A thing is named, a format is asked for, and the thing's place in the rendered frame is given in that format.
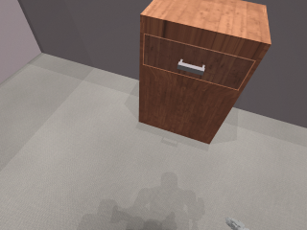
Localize drawer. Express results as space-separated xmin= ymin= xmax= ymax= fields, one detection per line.
xmin=143 ymin=34 xmax=255 ymax=90

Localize cabinet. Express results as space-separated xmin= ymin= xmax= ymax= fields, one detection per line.
xmin=138 ymin=0 xmax=272 ymax=145

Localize handle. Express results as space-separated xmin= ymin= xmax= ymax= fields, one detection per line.
xmin=177 ymin=59 xmax=205 ymax=76

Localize right robot hand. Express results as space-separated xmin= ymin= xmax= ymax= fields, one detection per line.
xmin=225 ymin=218 xmax=249 ymax=230

